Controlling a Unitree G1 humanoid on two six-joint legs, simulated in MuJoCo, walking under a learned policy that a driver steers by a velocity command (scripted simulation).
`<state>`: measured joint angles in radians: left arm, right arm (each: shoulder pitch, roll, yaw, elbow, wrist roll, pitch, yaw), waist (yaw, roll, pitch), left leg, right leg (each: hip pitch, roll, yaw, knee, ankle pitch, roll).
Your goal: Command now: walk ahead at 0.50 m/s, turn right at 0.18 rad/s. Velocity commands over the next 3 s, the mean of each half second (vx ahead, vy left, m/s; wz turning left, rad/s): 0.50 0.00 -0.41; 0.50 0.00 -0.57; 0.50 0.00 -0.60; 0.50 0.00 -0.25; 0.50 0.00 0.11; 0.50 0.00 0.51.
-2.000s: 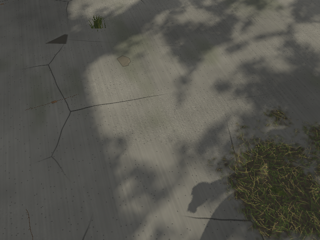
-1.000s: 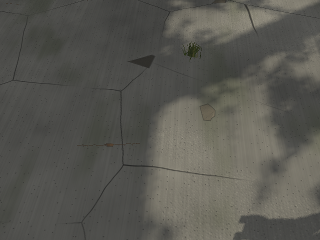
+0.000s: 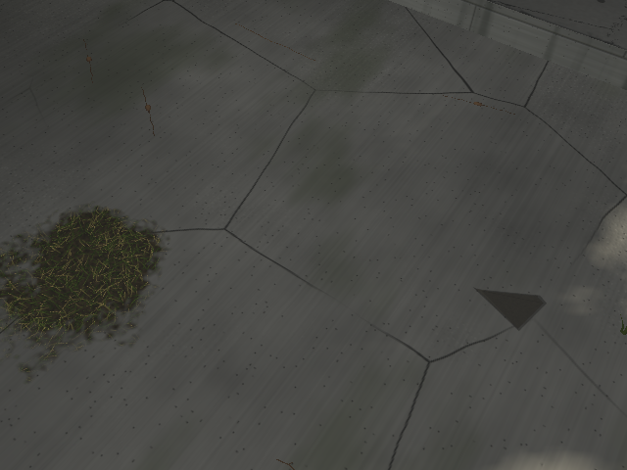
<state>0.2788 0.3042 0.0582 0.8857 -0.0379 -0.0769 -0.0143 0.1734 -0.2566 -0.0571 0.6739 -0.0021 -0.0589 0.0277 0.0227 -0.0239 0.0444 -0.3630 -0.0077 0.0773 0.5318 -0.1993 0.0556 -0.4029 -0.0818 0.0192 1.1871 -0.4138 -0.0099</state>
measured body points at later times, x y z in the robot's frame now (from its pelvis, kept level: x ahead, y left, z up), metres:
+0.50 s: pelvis +0.28 -0.07 -0.01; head +0.32 -0.08 +0.43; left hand +0.50 +0.15 -0.12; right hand +0.28 -0.36 -0.13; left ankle +0.13 +0.10 -0.63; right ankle +0.33 -0.16 -0.73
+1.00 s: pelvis +0.56 -0.12 +0.00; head +0.59 -0.13 +0.45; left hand +0.79 +0.07 -0.12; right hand +0.56 -0.44 -0.08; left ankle +0.67 -0.06 -0.73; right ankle +0.41 -0.17 -0.64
